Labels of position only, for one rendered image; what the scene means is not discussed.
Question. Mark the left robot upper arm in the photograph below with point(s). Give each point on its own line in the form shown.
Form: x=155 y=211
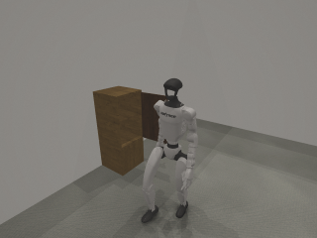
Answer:
x=190 y=115

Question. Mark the left robot hand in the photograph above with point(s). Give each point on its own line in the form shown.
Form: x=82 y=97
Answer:
x=187 y=177

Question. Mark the humanoid robot head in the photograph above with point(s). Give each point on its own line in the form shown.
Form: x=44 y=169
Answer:
x=173 y=84

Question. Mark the right robot hand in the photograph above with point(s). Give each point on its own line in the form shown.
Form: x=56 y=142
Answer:
x=160 y=144

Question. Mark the right robot upper arm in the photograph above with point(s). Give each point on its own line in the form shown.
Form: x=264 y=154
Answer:
x=156 y=107

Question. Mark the right robot thigh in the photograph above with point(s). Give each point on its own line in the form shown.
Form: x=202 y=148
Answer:
x=151 y=169

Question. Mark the cupboard door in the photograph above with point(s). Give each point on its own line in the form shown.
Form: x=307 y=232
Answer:
x=150 y=117

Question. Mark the right robot forearm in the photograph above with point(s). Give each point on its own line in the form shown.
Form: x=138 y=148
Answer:
x=160 y=135

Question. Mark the left robot forearm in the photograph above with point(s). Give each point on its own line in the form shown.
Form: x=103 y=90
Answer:
x=191 y=153

